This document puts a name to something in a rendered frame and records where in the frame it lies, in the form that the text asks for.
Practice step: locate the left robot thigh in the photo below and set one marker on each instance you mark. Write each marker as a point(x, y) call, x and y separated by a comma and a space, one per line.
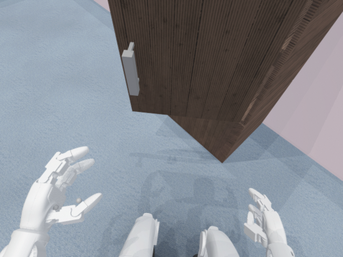
point(142, 238)

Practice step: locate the handle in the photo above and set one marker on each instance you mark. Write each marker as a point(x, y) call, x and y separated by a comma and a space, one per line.
point(129, 63)

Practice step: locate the robot thigh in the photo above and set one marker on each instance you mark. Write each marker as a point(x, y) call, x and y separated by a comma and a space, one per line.
point(215, 243)
point(142, 238)

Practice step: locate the right robot thigh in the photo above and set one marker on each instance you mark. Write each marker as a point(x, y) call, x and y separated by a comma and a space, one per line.
point(215, 243)

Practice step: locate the robot left forearm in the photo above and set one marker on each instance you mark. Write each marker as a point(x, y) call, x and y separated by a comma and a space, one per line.
point(26, 243)

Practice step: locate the robot right forearm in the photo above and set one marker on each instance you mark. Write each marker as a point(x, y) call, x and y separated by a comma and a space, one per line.
point(279, 250)

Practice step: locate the left robot hand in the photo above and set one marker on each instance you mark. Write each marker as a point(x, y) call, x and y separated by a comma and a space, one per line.
point(46, 192)

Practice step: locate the right robot hand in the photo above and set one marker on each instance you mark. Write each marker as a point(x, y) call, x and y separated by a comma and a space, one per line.
point(269, 228)

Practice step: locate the cupboard door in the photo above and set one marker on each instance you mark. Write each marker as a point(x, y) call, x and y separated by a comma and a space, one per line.
point(201, 58)

